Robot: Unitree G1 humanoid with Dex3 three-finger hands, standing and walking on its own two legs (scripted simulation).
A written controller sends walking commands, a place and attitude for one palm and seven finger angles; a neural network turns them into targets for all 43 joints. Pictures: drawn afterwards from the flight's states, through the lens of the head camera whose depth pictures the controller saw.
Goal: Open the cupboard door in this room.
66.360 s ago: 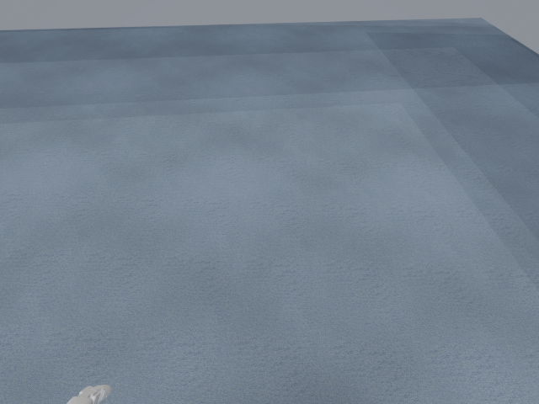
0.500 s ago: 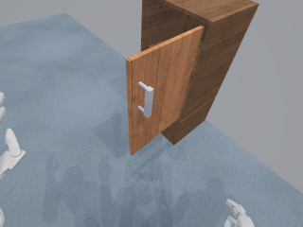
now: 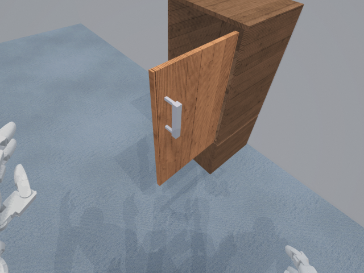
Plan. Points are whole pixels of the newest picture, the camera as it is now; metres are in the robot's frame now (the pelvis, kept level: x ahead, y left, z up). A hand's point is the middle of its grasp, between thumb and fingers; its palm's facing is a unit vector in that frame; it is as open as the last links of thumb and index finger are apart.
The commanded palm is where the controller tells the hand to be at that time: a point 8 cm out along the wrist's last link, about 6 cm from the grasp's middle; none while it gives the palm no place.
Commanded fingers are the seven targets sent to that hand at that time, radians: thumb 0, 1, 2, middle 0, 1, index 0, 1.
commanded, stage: let the arm hang, fingers relaxed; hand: left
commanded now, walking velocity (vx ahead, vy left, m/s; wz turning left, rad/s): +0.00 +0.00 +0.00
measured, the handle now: (172, 117) +0.56 +0.07 -0.01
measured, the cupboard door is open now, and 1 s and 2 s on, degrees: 93 93 93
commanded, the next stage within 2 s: look to check the result in 1.18 s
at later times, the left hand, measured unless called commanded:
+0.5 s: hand out of the picture +0.00 +0.20 -0.17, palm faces +0.06 -0.98 -0.19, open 6.9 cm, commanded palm none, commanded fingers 0.00 0.90 0.90 -0.20 -0.30 -0.20 -0.30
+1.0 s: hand out of the picture -0.01 +0.19 -0.17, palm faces +0.05 -0.98 -0.19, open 7.3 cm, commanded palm none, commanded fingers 0.00 0.90 0.90 -0.20 -0.30 -0.20 -0.30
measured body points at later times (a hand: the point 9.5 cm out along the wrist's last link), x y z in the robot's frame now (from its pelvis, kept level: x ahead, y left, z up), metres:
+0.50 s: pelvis -0.02 +0.01 +0.00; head +0.01 +0.03 +0.45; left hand +0.00 +0.25 -0.16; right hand +0.00 -0.22 -0.15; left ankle +0.02 +0.12 -0.73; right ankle +0.02 -0.08 -0.73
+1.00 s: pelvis -0.01 +0.02 +0.01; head +0.00 +0.02 +0.46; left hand -0.01 +0.24 -0.15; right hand -0.02 -0.18 -0.16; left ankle +0.02 +0.12 -0.73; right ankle +0.02 -0.08 -0.73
